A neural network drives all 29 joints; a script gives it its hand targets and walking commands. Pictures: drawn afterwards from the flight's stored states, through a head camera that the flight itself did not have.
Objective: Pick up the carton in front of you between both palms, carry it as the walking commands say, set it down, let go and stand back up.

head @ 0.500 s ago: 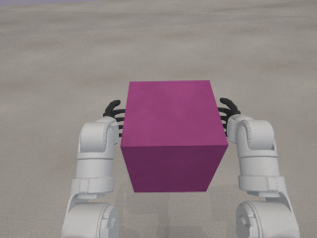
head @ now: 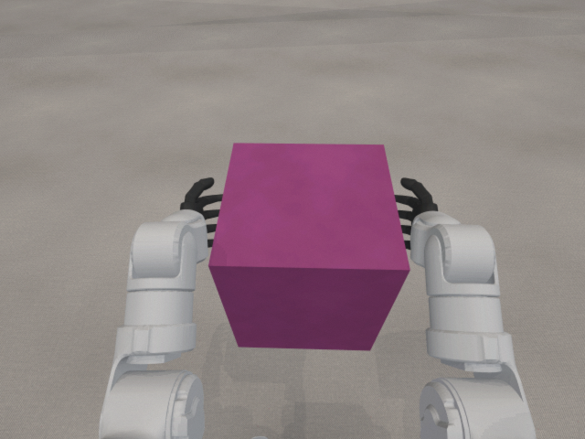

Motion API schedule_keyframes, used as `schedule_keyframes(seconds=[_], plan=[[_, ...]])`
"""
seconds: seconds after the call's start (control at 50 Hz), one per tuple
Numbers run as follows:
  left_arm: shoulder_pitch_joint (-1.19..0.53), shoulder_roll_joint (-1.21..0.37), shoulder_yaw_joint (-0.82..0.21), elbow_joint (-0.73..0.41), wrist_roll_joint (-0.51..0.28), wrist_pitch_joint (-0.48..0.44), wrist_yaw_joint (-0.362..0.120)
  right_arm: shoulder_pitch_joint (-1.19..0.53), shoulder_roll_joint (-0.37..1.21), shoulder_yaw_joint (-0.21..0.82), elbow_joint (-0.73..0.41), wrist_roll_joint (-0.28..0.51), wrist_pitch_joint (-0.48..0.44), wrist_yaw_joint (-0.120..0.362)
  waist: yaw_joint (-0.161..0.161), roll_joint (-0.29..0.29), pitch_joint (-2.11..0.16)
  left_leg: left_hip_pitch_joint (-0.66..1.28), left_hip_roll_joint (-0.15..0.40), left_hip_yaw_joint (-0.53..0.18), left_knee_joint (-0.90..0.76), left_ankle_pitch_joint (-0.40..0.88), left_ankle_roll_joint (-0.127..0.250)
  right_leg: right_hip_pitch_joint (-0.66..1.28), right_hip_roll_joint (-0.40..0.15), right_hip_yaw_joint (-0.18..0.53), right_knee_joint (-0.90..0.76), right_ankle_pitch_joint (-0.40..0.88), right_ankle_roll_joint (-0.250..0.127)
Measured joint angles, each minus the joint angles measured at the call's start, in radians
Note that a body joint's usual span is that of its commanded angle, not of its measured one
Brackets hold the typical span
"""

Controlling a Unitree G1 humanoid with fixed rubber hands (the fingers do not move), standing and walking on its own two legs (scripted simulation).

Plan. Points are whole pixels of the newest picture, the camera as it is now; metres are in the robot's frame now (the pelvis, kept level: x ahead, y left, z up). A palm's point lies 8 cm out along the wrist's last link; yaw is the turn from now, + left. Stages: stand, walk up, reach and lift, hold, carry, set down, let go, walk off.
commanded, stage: carry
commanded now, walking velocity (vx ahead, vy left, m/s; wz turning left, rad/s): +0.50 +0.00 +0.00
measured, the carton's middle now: (305, 253) +0.37 +0.01 +0.05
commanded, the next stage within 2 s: none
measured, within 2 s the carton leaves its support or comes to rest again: neither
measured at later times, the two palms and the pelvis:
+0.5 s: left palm (247, 112) +0.61 +0.12 +0.14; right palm (415, 112) +0.62 -0.18 +0.13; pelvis +0.28 -0.04 +0.01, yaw +1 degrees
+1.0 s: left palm (242, 77) +0.82 +0.16 +0.10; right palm (375, 73) +0.83 -0.14 +0.11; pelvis +0.56 +0.00 +0.02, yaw -1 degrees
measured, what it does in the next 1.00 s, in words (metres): walks ahead: right foot, then left foot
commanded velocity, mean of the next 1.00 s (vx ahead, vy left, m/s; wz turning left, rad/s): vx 0.38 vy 0.00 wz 0.00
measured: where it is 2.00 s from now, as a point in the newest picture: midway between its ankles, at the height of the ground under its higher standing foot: (308, 322)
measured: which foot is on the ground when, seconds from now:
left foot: down 0.00-0.48, up 0.50-0.88, down 0.90-1.00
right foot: up 0.00-0.44, down 0.46-0.92, up 0.94-1.00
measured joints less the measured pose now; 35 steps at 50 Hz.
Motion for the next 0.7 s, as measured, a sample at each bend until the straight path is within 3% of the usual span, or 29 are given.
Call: schedule_keyframes(seconds=[0.06,0.2,0.32,0.44,0.5,0.56,0.62,0.7], plan=[[0.012,-0.011,-0.005,0.027,0.013,0.017,0.0,0.026,-0.012,0.01,0.026,0.015,0.012,0.0,-0.039,0.017,0.02,0.051,0.0,-0.01,-0.012,-0.03,0.0,-0.172,-0.018,0.006,0.178,0.055,0.006],[0.037,-0.053,-0.002,-0.081,0.059,0.039,0.0,0.047,-0.03,0.007,-0.044,0.07,0.01,-0.01,-0.081,0.02,0.072,0.207,0.005,-0.028,-0.144,-0.063,-0.004,-0.413,-0.112,0.001,-0.023,0.182,0.053],[0.049,-0.064,0.01,-0.154,0.068,0.04,0.0,0.025,-0.018,-0.009,-0.077,0.073,0.003,-0.01,-0.067,0.017,0.046,0.354,0.021,-0.047,-0.245,-0.113,-0.034,-0.416,-0.124,-0.04,-0.298,0.328,0.06],[0.071,-0.065,0.016,-0.132,0.062,0.052,0.0,0.046,0.005,-0.014,-0.065,0.037,0.022,0.0,-0.031,0.021,-0.025,0.488,0.041,-0.061,-0.224,-0.248,-0.082,-0.225,-0.078,-0.141,-0.666,0.479,0.036],[0.091,-0.092,0.003,-0.098,0.079,0.036,-0.001,0.085,-0.007,-0.015,-0.067,0.028,0.029,0.014,-0.013,0.056,-0.039,0.381,0.072,-0.084,0.119,-0.311,-0.108,-0.168,-0.057,-0.179,-0.646,0.397,-0.024],[0.167,-0.127,-0.006,-0.119,0.099,0.042,0.0,0.158,0.007,-0.013,-0.088,0.02,0.042,0.02,-0.006,0.044,-0.031,0.197,0.061,-0.089,0.434,-0.299,-0.112,-0.11,-0.07,-0.179,-0.656,0.35,-0.026],[0.274,-0.159,-0.001,-0.216,0.102,0.048,-0.001,0.241,0.045,0.0,-0.161,0.009,0.047,0.02,-0.004,0.033,-0.016,0.075,0.09,-0.065,0.419,-0.225,-0.124,-0.025,-0.075,-0.17,-0.736,0.343,-0.021],[0.395,-0.184,-0.008,-0.368,0.095,0.029,-0.013,0.358,0.103,0.023,-0.306,-0.003,0.023,0.021,-0.004,0.026,-0.003,-0.011,0.125,-0.052,0.231,-0.134,-0.15,0.08,-0.081,-0.155,-0.818,0.321,-0.01]])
